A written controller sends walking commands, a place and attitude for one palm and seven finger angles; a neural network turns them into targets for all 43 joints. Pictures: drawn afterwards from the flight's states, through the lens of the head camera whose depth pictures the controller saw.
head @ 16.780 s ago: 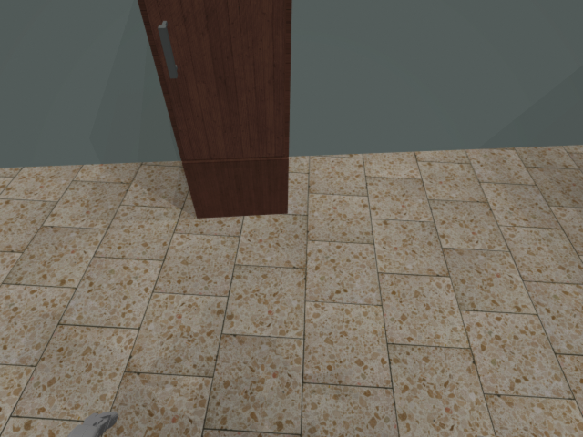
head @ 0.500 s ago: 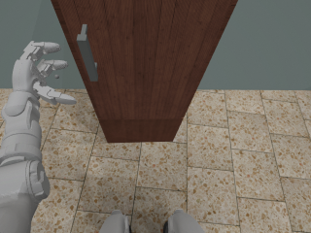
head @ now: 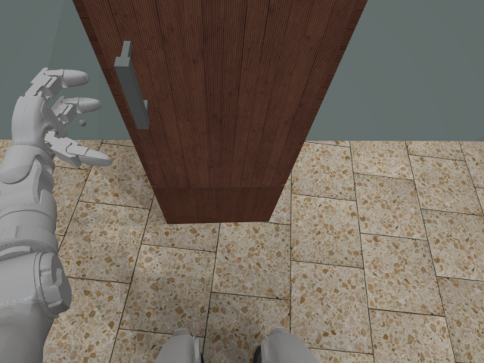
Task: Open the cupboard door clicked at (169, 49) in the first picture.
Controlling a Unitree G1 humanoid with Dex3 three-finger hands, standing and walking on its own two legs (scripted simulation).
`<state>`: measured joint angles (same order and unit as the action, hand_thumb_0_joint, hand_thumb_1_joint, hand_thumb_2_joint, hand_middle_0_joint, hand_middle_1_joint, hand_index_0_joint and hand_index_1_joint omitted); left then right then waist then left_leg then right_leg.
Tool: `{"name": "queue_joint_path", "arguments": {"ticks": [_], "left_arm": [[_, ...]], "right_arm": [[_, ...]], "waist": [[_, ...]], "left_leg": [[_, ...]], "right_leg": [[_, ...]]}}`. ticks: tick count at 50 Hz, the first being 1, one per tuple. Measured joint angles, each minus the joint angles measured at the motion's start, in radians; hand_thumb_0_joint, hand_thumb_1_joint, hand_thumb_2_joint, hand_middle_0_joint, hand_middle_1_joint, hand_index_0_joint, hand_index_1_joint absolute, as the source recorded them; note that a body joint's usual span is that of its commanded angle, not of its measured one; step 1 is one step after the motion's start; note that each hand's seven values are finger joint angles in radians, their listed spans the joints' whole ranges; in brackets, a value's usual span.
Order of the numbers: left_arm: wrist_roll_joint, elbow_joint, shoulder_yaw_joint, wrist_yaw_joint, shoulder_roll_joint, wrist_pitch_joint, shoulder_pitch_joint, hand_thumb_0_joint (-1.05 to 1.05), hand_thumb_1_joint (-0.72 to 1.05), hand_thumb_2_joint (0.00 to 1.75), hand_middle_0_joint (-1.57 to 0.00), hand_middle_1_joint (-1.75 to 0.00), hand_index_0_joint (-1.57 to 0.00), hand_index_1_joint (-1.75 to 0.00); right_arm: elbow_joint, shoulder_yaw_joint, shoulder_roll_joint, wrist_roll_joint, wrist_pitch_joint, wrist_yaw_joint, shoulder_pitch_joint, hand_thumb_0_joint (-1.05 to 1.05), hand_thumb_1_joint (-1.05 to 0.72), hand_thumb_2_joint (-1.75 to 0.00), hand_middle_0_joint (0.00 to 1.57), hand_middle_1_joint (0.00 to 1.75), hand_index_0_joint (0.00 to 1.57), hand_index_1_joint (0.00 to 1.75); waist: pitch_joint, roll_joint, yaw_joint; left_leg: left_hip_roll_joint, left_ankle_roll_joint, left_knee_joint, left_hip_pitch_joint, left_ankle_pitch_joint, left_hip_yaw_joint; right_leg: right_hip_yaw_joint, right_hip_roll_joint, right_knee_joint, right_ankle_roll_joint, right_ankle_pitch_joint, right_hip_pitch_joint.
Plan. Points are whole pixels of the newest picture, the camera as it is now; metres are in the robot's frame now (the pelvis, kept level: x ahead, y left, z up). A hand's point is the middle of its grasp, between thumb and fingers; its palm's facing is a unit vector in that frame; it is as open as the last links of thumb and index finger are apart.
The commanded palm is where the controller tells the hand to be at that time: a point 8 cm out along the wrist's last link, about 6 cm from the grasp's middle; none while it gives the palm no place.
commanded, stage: move the hooked fingers beside the handle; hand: left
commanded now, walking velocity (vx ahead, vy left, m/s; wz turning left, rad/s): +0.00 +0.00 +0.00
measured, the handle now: (135, 88) +0.55 +0.16 +0.08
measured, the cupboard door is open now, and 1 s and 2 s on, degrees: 0 0 0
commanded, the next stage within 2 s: slide the fingers in behind the handle in 0.06 s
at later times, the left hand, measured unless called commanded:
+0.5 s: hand (103, 121) +0.48 +0.20 +0.08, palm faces -0.02 -1.00 +0.01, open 14.0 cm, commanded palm +0.46 +0.24 +0.08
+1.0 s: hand (123, 124) +0.47 +0.17 +0.08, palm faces +0.03 -1.00 -0.01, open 14.1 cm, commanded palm +0.45 +0.20 +0.08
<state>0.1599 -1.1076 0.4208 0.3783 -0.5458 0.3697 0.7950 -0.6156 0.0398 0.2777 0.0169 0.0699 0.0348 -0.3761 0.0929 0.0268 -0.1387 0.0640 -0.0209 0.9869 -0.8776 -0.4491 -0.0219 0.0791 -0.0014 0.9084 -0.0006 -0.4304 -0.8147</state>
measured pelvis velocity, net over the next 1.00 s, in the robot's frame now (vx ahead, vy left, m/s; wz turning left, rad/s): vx -0.01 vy -0.01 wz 0.01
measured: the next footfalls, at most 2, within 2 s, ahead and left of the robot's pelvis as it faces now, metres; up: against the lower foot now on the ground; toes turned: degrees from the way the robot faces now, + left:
none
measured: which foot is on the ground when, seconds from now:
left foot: down 0.00-1.00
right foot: down 0.00-1.00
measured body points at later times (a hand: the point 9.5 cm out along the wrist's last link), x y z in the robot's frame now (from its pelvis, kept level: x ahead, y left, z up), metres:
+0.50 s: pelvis +0.00 +0.00 +0.00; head +0.11 +0.02 +0.44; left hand +0.47 +0.25 +0.08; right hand +0.03 -0.26 -0.11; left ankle +0.01 +0.10 -0.68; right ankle +0.00 -0.13 -0.68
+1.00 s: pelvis -0.01 -0.01 +0.00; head +0.10 +0.00 +0.44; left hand +0.47 +0.22 +0.08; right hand +0.02 -0.27 -0.12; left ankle +0.01 +0.10 -0.68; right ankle +0.00 -0.13 -0.68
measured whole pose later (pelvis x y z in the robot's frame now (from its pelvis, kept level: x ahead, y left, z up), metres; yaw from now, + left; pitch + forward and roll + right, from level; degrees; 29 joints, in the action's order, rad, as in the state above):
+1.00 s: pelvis -0.01 -0.01 +0.00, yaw +1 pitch +18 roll -2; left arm 0.13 -1.09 0.31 0.17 -0.38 0.41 0.80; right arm -0.64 0.02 0.26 0.01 0.04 0.01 -0.37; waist 0.10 0.04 -0.12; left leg 0.05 -0.01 0.98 -0.86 -0.44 -0.02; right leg 0.08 0.01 0.93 0.01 -0.44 -0.81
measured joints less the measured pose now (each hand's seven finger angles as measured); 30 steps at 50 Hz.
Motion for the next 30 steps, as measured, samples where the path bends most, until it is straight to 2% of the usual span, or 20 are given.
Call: {"name": "queue_joint_path", "arguments": {"ticks": [3, 11, 16, 22, 30], "left_arm": [[0.007, 0.001, -0.011, 0.002, 0.013, 0.007, 0.009, -0.01, -0.5, 0.3, -0.3, -1.2, -0.3, -1.2], [-0.018, 0.002, 0.0, -0.026, 0.019, -0.007, 0.017, -0.01, -0.5, 0.3, -0.3, -1.2, -0.3, -1.2], [-0.008, 0.03, 0.0, -0.034, 0.036, 0.001, -0.007, -0.01, -0.5, 0.3, -0.3, -1.2, -0.3, -1.2], [-0.004, 0.045, -0.033, -0.052, 0.063, -0.01, -0.023, -0.01, -0.5, 0.3, -0.3, -1.2, -0.3, -1.2], [-0.017, 0.049, -0.051, -0.098, 0.107, 0.004, -0.02, -0.01, -0.5, 0.3, -0.3, -1.2, -0.3, -1.2]], "right_arm": [[-0.007, -0.001, 0.001, 0.0, -0.004, 0.002, 0.006, 0.01, -0.9, -0.89, 0.21, 0.3, 0.21, 0.3], [0.007, -0.003, 0.001, -0.004, -0.008, -0.002, 0.015, 0.01, -0.9, -0.89, 0.21, 0.3, 0.21, 0.3], [0.008, -0.004, -0.004, -0.003, -0.003, -0.009, 0.003, 0.01, -0.9, -0.89, 0.21, 0.3, 0.21, 0.3], [0.002, -0.006, -0.011, -0.001, 0.001, -0.014, -0.007, 0.01, -0.9, -0.89, 0.21, 0.3, 0.21, 0.3], [-0.003, -0.009, -0.016, -0.006, -0.006, -0.02, 0.002, 0.01, -0.9, -0.89, 0.21, 0.3, 0.21, 0.3]], "waist": [[0.001, -0.002, 0.002], [0.005, -0.002, -0.013], [0.01, 0.0, -0.008], [0.014, 0.005, 0.0], [0.016, 0.005, -0.001]], "left_leg": [[-0.001, 0.0, 0.001, -0.002, 0.0, 0.001], [0.0, -0.001, 0.006, -0.013, -0.003, -0.005], [0.002, -0.002, 0.0, -0.001, -0.005, -0.011], [-0.001, -0.002, -0.008, 0.014, -0.005, -0.008], [-0.005, -0.001, -0.007, 0.017, -0.003, -0.008]], "right_leg": [[0.001, 0.001, 0.001, 0.0, -0.001, -0.001], [-0.005, 0.0, 0.009, -0.001, -0.003, -0.016], [-0.012, -0.002, 0.004, -0.003, -0.003, -0.007], [-0.01, 0.001, -0.004, -0.003, -0.003, 0.009], [-0.01, 0.004, 0.001, -0.003, -0.005, 0.011]]}}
